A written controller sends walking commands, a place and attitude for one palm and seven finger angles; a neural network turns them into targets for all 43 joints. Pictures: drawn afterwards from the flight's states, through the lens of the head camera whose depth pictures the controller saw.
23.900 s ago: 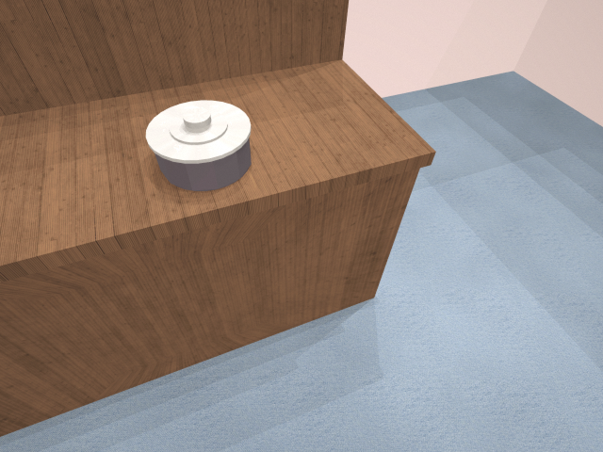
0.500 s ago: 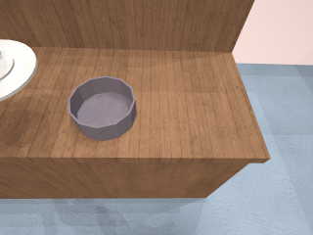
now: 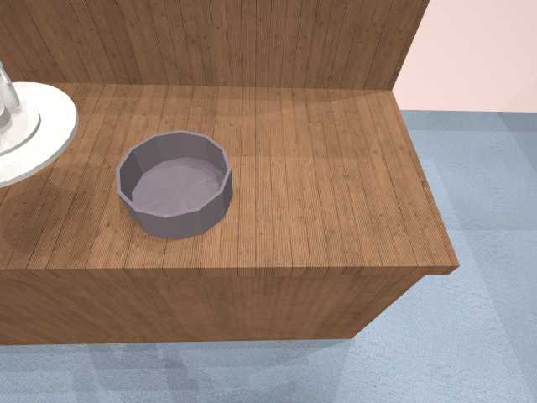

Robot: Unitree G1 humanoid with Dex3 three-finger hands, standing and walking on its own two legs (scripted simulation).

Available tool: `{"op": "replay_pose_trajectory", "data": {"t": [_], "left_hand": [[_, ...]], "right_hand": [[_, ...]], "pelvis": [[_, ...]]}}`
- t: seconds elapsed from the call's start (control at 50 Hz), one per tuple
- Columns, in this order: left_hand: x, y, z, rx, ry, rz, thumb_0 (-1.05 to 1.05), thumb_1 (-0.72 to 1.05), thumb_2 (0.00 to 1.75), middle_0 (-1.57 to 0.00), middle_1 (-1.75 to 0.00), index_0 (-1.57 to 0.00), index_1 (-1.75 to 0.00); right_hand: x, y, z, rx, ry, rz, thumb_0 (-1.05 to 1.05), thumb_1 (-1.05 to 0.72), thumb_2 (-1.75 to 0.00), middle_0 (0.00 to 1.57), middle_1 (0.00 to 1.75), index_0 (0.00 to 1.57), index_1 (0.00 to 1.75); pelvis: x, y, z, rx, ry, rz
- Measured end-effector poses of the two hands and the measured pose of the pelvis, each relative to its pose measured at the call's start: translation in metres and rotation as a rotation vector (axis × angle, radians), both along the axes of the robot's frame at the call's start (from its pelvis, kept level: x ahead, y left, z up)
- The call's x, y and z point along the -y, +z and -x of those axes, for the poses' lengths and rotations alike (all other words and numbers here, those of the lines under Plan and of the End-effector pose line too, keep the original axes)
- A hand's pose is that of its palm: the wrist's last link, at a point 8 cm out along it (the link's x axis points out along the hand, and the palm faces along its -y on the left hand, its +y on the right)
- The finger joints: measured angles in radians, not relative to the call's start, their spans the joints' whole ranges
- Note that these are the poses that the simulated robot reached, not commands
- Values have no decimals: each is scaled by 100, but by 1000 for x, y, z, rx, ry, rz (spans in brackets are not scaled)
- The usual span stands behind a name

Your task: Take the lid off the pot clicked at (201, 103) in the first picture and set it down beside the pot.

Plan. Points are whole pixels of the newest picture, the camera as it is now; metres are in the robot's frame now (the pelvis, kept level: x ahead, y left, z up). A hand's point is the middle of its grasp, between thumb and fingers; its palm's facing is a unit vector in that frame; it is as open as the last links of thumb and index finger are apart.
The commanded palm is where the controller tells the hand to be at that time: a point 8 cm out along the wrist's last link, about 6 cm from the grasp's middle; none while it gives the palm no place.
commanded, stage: lower the lid onto the table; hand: left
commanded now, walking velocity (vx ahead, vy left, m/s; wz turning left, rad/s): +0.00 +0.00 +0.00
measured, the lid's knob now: out of the picture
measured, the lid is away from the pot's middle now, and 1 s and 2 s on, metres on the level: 0.22 0.22 0.23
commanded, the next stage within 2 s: none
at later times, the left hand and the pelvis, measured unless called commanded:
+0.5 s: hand out of the picture +0.44 +0.37 +0.16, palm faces -0.40 -0.19 -0.90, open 8.1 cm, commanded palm +0.47 +0.37 +0.23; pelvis +0.00 +0.00 +0.00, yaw +0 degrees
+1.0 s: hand (3, 148) +0.45 +0.36 +0.12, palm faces -0.44 -0.19 -0.87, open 8.0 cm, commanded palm +0.48 +0.37 +0.19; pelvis +0.00 +0.01 -0.01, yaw -1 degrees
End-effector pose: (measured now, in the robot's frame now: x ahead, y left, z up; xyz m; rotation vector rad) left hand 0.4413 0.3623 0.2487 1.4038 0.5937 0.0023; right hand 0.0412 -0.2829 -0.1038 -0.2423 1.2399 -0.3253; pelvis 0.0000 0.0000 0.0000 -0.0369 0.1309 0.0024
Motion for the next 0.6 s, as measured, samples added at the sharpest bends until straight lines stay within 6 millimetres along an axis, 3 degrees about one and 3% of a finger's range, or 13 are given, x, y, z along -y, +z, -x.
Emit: {"op": "replay_pose_trajectory", "data": {"t": [0.28, 0.6], "left_hand": [[-8, -21, 2, -38, -8, 0, 1, 17, 80, -58, -95, -63, -98], [-8, -44, -1, -71, -36, 18, 1, 17, 80, -58, -95, -62, -98]], "right_hand": [[6, 3, 21, -58, -23, 35, 1, -90, -90, 20, 30, 20, 30], [2, 1, 21, -58, -35, 32, 1, -90, -90, 20, 30, 20, 30]], "pelvis": [[0, -1, 1, -10, 0, 4], [-3, -3, 2, -26, -6, 8]]}}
